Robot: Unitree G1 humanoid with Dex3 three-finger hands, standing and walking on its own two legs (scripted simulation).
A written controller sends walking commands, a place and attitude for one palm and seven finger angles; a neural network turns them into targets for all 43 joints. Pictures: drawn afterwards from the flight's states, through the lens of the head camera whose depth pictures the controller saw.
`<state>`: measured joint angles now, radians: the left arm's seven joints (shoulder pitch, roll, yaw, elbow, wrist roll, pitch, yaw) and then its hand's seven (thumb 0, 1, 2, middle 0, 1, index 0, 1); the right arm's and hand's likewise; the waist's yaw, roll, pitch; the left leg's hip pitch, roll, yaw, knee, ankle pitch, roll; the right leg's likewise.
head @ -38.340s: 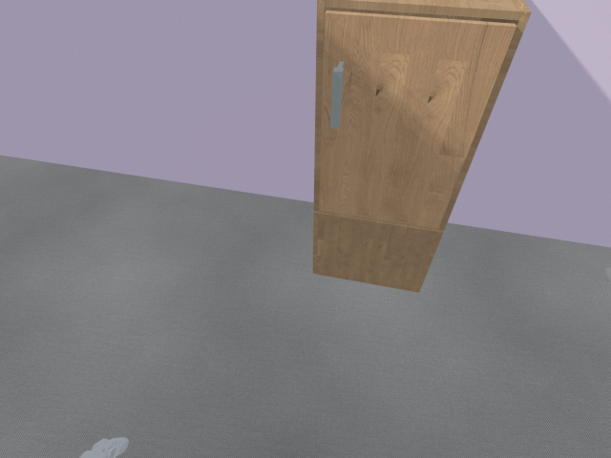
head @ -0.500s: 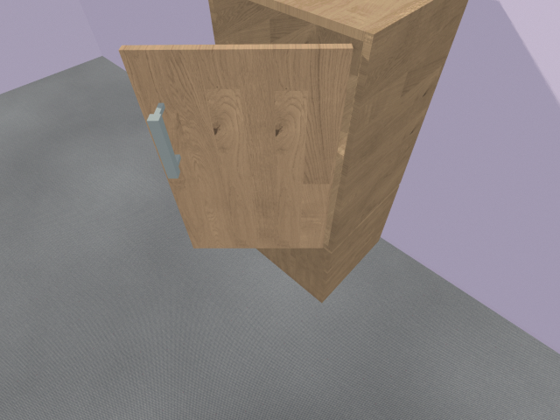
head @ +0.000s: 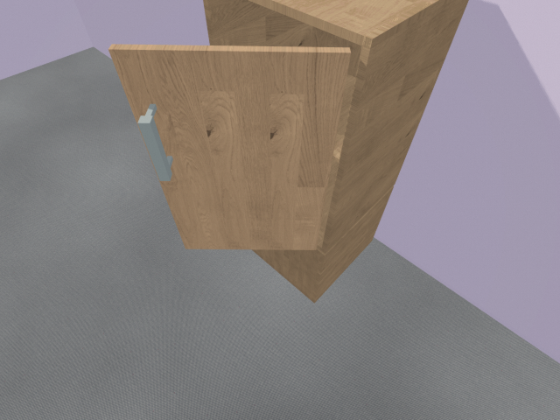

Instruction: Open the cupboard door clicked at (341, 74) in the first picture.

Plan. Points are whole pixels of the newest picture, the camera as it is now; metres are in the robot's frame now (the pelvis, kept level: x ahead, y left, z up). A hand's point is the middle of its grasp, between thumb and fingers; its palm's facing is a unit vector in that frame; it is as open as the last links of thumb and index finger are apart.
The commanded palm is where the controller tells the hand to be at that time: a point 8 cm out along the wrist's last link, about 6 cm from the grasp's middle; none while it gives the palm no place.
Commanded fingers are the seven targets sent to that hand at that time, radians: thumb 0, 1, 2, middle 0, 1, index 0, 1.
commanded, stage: come to a stop and stand still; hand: left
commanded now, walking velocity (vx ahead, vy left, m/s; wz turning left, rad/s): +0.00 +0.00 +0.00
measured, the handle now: (159, 143) +0.57 +0.28 +0.04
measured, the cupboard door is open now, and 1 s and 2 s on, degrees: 43 43 43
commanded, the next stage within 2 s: look again from close up in 1.00 s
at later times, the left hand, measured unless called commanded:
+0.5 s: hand out of the picture +0.05 +0.17 -0.17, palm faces +0.01 -0.97 -0.24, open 7.4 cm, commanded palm none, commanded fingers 0.00 0.90 0.90 -0.20 -0.30 -0.20 -0.30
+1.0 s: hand out of the picture +0.03 +0.14 -0.17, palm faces +0.02 -0.98 -0.21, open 7.4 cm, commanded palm none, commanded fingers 0.00 0.90 0.90 -0.20 -0.30 -0.20 -0.30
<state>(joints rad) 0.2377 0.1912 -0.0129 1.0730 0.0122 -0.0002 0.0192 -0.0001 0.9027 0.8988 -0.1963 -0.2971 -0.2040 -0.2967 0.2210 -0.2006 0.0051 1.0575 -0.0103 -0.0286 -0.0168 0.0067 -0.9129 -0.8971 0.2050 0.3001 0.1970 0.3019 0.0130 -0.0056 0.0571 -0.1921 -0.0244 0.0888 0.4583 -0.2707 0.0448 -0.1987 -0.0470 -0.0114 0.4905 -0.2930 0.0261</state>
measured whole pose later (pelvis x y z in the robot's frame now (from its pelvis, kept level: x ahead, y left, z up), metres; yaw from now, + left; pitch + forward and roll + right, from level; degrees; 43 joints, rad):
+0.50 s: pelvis +0.01 -0.03 +0.00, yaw +0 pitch +0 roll +1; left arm 0.19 0.22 0.00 1.07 0.01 -0.01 0.02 0.00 0.90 0.90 -0.20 -0.30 -0.20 -0.30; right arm 0.19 -0.20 0.00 1.10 -0.01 -0.02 -0.02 0.01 -0.91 -0.90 0.21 0.30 0.20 0.30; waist 0.01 0.00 0.04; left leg -0.16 0.01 0.07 0.42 -0.26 0.00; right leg -0.17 -0.01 -0.03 0.47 -0.30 -0.02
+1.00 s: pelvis +0.01 -0.05 +0.00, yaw +1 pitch -1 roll +1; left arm 0.23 0.20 -0.01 1.10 0.01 -0.02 0.01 0.00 0.90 0.90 -0.20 -0.30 -0.20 -0.30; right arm 0.20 -0.19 0.01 1.13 -0.01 -0.02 -0.02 0.01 -0.91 -0.90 0.20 0.30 0.20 0.30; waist 0.01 -0.01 0.03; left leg -0.14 0.04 0.05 0.40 -0.25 -0.03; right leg -0.14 0.02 -0.05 0.42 -0.28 -0.04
